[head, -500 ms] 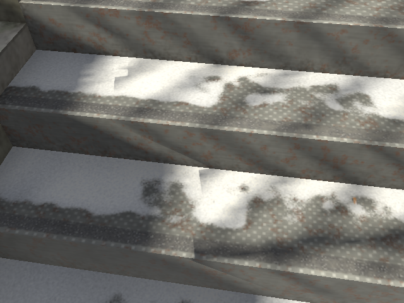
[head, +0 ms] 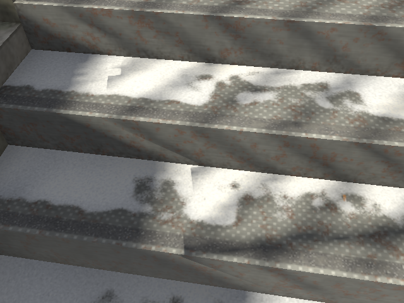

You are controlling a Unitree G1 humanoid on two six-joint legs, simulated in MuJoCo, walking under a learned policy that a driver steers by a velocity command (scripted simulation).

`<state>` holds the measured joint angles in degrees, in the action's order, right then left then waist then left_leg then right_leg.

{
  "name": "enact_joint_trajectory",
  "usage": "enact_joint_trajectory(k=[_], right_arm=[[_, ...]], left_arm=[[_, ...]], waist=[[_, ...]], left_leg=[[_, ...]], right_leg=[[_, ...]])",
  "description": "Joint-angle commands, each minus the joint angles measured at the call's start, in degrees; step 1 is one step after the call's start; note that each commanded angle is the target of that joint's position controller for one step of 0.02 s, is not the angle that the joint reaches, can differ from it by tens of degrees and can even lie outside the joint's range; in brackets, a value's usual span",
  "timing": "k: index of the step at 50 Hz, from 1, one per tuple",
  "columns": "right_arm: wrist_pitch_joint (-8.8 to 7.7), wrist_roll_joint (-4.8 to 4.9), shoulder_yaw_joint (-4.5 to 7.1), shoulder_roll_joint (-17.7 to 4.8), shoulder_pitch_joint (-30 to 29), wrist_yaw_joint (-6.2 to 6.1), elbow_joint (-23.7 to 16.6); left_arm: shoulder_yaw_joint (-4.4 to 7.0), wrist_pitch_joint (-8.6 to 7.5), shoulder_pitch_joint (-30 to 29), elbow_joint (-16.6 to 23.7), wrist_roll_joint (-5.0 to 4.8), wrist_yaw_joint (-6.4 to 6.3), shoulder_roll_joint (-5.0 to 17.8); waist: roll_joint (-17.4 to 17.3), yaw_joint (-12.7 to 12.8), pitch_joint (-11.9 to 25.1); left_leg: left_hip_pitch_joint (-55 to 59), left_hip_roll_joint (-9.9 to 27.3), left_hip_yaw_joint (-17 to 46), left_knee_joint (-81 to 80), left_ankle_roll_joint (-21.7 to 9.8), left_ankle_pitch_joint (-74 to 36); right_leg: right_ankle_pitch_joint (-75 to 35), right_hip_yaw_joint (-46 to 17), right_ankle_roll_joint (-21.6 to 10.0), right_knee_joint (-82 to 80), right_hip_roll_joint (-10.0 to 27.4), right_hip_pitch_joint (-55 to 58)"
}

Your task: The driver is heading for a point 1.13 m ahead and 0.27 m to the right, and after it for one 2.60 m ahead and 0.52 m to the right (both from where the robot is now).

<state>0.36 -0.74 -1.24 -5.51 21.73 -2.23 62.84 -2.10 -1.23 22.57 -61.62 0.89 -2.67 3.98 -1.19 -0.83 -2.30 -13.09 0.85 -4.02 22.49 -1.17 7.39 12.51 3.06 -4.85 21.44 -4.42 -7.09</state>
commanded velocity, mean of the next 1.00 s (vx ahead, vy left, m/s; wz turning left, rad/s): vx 0.69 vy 0.00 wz -0.33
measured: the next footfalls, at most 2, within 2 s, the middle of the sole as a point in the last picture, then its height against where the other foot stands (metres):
left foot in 0.60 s outside the picture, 0.17 m higher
right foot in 1.12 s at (206, 210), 0.17 m higher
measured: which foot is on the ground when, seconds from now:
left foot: down 0.00-0.12, up 0.14-0.58, down 0.60-1.00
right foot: down 0.00-0.64, up 0.66-1.00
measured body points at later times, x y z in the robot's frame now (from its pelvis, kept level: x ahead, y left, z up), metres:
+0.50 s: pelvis +0.10 +0.04 +0.01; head +0.12 +0.05 +0.46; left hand -0.03 +0.27 -0.13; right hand +0.34 -0.13 -0.07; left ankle +0.20 +0.17 -0.46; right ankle -0.01 -0.06 -0.74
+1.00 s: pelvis +0.43 +0.11 +0.16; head +0.44 +0.12 +0.61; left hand +0.73 +0.21 +0.11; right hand +0.30 -0.08 +0.02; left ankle +0.32 +0.22 -0.57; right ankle +0.53 -0.02 -0.27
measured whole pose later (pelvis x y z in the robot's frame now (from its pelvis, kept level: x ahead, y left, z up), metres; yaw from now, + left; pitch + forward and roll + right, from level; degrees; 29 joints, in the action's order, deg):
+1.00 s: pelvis +0.43 +0.11 +0.16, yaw -16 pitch +3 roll -1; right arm -7.4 -2.4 1.1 -7.9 29.0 1.0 62.7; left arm -0.1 1.1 -3.6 -34.1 -0.1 -1.4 4.1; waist 0.3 2.0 1.8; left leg 2.2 4.5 -21.6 18.7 1.2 20.4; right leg 14.2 3.7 -14.2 115.1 -2.0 -79.1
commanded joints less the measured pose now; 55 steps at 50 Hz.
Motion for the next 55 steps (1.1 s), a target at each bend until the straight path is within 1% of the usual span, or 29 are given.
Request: enact_joint_trajectory(k=[1, 5, 7, 8, 10, 12, 14, 18, 23, 25, 27, 29, 30, 31, 32, 33, 34, 35, 37, 39, 41, 46, 49, 50, 51, 52, 53, 54, 55], right_arm=[[-0.32, 0.08, 0.28, -2.4, 4.7, -0.11, -0.6], [-0.12, 0.19, 0.34, -2.3, 4.5, -0.25, -0.9], [0.16, 0.02, 1.42, -4.4, 0.9, -0.17, -3.3], [0.20, -0.97, 1.65, -4.0, -3.4, 0.28, -5.5], [-0.26, -1.81, 2.51, -2.9, -9.8, 0.80, -9.2], [-1.91, -2.36, 2.99, -1.7, -8.9, 1.66, -10.4], [-3.00, -1.71, 2.91, -0.4, -10.6, 2.23, -12.9], [-2.33, -2.04, 0.93, 0.3, -22.1, 1.71, -21.9], [-0.92, -0.61, -1.03, -1.0, -32.1, 1.23, -32.6], [-0.70, -0.68, -1.88, -1.2, -37.0, 1.67, -37.2], [-0.34, -0.69, -2.59, -0.3, -34.1, 2.98, -36.2], [-1.48, -0.32, -0.01, -4.0, -17.4, 3.08, -30.8], [-1.37, 0.03, 1.94, -6.6, -5.1, 2.36, -28.0], [-1.98, -1.19, 4.02, -12.0, 2.7, 2.00, -26.4], [-2.53, -2.22, 6.86, -20.6, 8.6, 1.28, -21.7], [-1.90, -0.31, 7.88, -23.2, 5.5, 1.16, -20.0], [-1.79, 0.82, 6.70, -19.3, -8.1, 1.44, -20.9], [-2.39, 0.13, 4.99, -12.5, -14.0, 2.06, -18.9], [-4.53, -2.08, 2.96, -3.2, -12.8, 3.40, -12.4], [-6.36, -1.85, 2.74, -1.1, -7.8, 4.56, -6.8], [-7.43, -1.86, 2.57, -1.2, -7.2, 4.55, -5.4], [-9.46, -2.34, 3.67, -9.0, 1.3, 4.19, -3.3], [-8.31, -1.52, 3.02, -7.9, 9.9, 2.66, -1.8], [-7.94, -0.73, 3.22, -9.9, 11.2, 1.20, -1.8], [-7.66, -0.05, 3.12, -10.5, 7.0, 0.38, -3.9], [-7.38, 2.51, 3.51, -13.8, 5.4, -0.93, -7.6], [-7.33, 3.29, 5.32, -21.2, 4.4, -2.11, -10.2], [-6.92, 3.70, 6.96, -25.5, -0.7, -1.71, -13.7], [-6.22, 3.55, 7.85, -26.3, -4.6, 0.19, -17.4]], left_arm=[[0.53, -0.34, 5.1, 0.8, -0.02, -0.01, 3.2], [0.84, -0.16, 5.2, 1.3, 0.07, -0.08, 3.6], [3.38, 0.85, 7.8, 1.9, -0.14, -0.13, 9.7], [4.49, 1.12, 10.5, 1.7, -0.10, -0.16, 11.8], [5.23, 0.69, 7.2, 1.9, -0.11, -0.35, 11.6], [5.41, -1.23, 7.0, 0.2, 0.51, 0.49, 10.9], [5.02, -2.71, 8.4, -2.5, 0.86, 0.82, 9.3], [4.17, -4.59, 12.2, -5.8, 1.05, 0.88, 9.9], [3.36, -6.18, 8.7, -6.5, -0.17, 1.20, 13.1], [2.55, -5.36, 10.6, -8.1, -1.22, 0.16, 11.3], [2.47, -4.67, 6.6, -4.9, -2.39, -0.11, 12.0], [3.59, -6.31, 2.3, 0.8, -2.15, 1.70, 18.1], [5.65, -6.59, 2.3, 1.0, -2.05, 2.67, 23.8], [7.06, -7.05, -1.0, 2.5, -1.70, 3.94, 24.6], [6.43, -7.93, -4.4, 7.4, -3.25, 5.86, 15.4], [6.43, -8.46, -6.0, 11.1, 1.31, 6.70, 10.4], [5.89, -7.70, -7.0, 14.9, 3.19, 6.52, 4.3], [4.97, -6.67, -9.4, 17.4, 3.08, 5.66, 1.9], [4.68, -5.07, -10.0, 20.3, 2.13, 4.83, 2.0], [2.77, -2.42, -9.5, 22.1, 0.51, 4.42, -2.0], [3.06, -0.89, -10.7, 22.1, -0.65, 3.70, -0.2], [3.26, 1.72, -24.3, 28.5, -0.61, 0.36, 1.1], [2.28, 1.99, -34.9, 33.0, -0.73, 1.03, 2.9], [1.83, 2.69, -35.9, 34.3, -1.53, 1.79, 4.2], [1.97, 2.84, -34.1, 33.4, -1.32, 2.45, 5.2], [2.70, 2.87, -27.7, 30.9, -1.33, 2.59, 7.1], [3.05, 3.33, -18.8, 30.0, -1.50, 2.23, 8.1], [4.77, 3.67, -4.9, 27.2, -0.87, 1.94, 11.5], [6.67, 3.29, 1.7, 25.3, -0.78, 2.13, 15.9]], waist=[[1.2, 0.1, -4.6], [2.3, 0.6, -3.8], [6.8, 3.1, -5.8], [10.6, 6.3, -8.3], [7.4, 5.4, -12.0], [2.0, 2.7, -4.3], [3.2, 1.5, 0.1], [2.6, 3.0, -4.5], [4.9, 1.8, -7.4], [7.3, 3.4, -8.7], [2.5, 2.4, -3.1], [6.0, -5.8, 12.1], [12.5, -12.3, 20.9], [11.5, -16.6, 26.3], [-12.5, -15.1, 26.3], [-18.8, -10.8, 26.8], [-11.3, -1.6, 18.0], [-5.4, 2.5, 8.6], [-0.7, 5.7, 3.1], [-2.9, 8.2, 1.1], [-1.3, 8.5, -2.9], [0.3, 6.3, -4.5], [1.8, 3.9, -5.2], [-2.6, 3.8, -4.2], [-1.1, 6.2, -2.4], [-0.9, 7.6, 4.6], [-6.0, 12.3, 11.9], [-10.8, 17.7, 19.7], [-11.4, 17.8, 24.0]], left_leg=[[-0.1, 6.8, 7.6, -3.6, -1.5, 4.9], [-0.3, 5.4, 6.5, -2.8, -1.5, 8.9], [-9.7, -1.1, -0.3, 9.9, -3.2, 22.8], [-17.8, -1.1, -2.4, 24.8, -3.5, 20.7], [-39.5, 1.5, 1.1, 55.7, -2.5, 17.4], [-46.3, 1.6, 2.7, 74.0, -2.8, 14.1], [-52.3, 2.1, 3.1, 88.2, -3.9, 14.8], [-72.1, 4.2, 5.0, 98.5, -4.7, 22.2], [-73.8, 7.2, 2.4, 89.2, -4.0, 26.0], [-70.3, 9.3, 1.4, 81.4, -4.2, 26.0], [-40.1, 7.6, -4.2, 61.7, -5.5, 17.9], [-7.8, -1.5, -7.6, 55.6, -6.2, 22.3], [-0.2, -4.4, -4.0, 48.2, -6.2, 24.9], [6.9, -1.3, 5.0, 38.5, -6.5, 27.4], [14.7, 13.4, 38.4, 11.0, -6.5, 54.8], [12.3, 20.6, 66.0, -11.2, -3.5, 75.6], [0.2, 24.2, 64.5, -11.1, -0.9, 71.3], [-10.5, 23.6, 51.4, -6.2, -1.1, 61.4], [-15.9, 20.7, 26.3, 1.3, -2.6, 33.9], [-13.0, 18.9, 13.7, -1.0, 0.7, 25.0], [-14.9, 17.7, 4.1, -5.2, 2.7, 20.5], [2.5, 14.7, -9.4, -10.6, 2.6, -0.6], [8.8, 12.4, -14.6, -15.8, 3.3, -3.5], [9.0, 14.0, -16.4, -21.6, 1.3, -15.8], [4.3, 11.2, -21.0, -19.9, 1.6, -32.0], [3.8, 12.1, -21.4, -12.0, 0.5, -71.3], [7.3, 14.9, -19.1, -2.2, -1.8, -97.7], [12.6, 16.9, -16.8, 11.5, -3.4, -107.4], [14.2, 18.4, -13.0, 27.4, -6.0, -105.4]], right_leg=[[-0.4, -10.5, 0.3, -7.1, 11.0, -5.5], [8.0, -11.7, 0.0, -9.3, 10.7, -5.8], [35.6, -19.0, -5.5, -13.4, 13.3, -5.1], [45.8, -28.1, -10.1, -17.9, 20.3, -5.2], [36.2, -32.8, -16.4, -18.4, 25.1, -0.7], [25.6, -25.2, -13.8, -13.4, 21.0, 6.4], [25.1, -21.5, -11.9, -11.1, 18.7, 8.4], [31.8, -22.6, -10.0, -13.7, 21.8, 10.6], [31.1, -14.3, -7.8, -22.3, 21.1, 2.4], [22.3, -14.1, -9.1, -27.5, 20.1, 1.1], [-4.7, -7.9, -10.6, -33.6, 16.6, -9.1], [-76.0, -4.0, -11.3, -12.7, 18.4, -8.7], [-94.2, -5.6, -10.3, 3.6, 20.3, -1.0], [-84.6, -6.6, -7.8, 21.8, 18.2, -2.2], [-43.4, -8.3, -4.9, 46.1, 6.2, -23.8], [-9.5, -17.9, -5.2, 71.3, 0.7, -34.3], [-14.9, -21.2, -4.2, 85.7, 3.2, -39.7], [-18.4, -14.8, -4.0, 89.4, 6.5, -41.8], [-19.1, -10.7, -5.8, 98.6, 7.6, -49.2], [-13.1, -12.2, -7.2, 104.8, 7.8, -58.3], [-12.9, -11.8, -6.2, 98.3, 5.8, -59.8], [1.3, -5.0, -9.3, 108.4, 1.8, -74.5], [4.6, 2.8, -9.7, 88.9, 3.3, -73.8], [8.1, 8.2, -9.8, 80.2, 5.1, -69.1], [7.4, 11.3, -9.8, 70.3, 4.0, -55.5], [8.7, 18.5, -9.0, 64.6, -0.2, -39.0], [10.6, 18.6, -7.9, 61.3, -1.8, -28.0], [17.2, 14.3, -8.3, 58.6, -3.2, -18.4], [27.7, 7.9, -9.4, 50.9, -5.6, -11.8]])
Keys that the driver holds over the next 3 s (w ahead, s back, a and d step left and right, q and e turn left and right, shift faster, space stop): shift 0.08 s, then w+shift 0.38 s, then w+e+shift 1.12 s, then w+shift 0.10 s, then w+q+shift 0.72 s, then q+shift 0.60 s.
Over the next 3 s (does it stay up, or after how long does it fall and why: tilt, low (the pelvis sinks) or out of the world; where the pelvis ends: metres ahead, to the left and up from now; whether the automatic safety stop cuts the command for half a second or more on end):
stays up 1.44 -0.67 0.84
